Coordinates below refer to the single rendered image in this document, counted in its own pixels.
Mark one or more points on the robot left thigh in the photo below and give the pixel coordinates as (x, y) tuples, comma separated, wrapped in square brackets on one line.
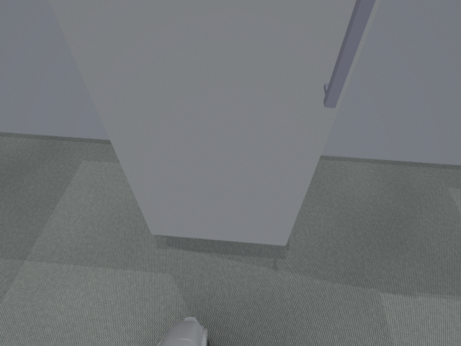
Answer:
[(185, 333)]

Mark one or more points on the handle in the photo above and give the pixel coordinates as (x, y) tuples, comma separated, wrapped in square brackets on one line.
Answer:
[(359, 18)]

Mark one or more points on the fridge door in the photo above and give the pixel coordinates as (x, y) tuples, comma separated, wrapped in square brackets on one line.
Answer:
[(214, 107)]

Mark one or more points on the left robot shin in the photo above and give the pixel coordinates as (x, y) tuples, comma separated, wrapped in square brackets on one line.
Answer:
[(190, 319)]

